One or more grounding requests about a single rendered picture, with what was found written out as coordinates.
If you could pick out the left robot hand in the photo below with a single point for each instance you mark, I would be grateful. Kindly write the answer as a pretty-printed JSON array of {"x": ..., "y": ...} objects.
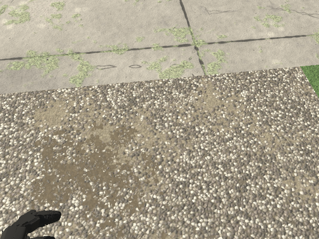
[{"x": 29, "y": 222}]

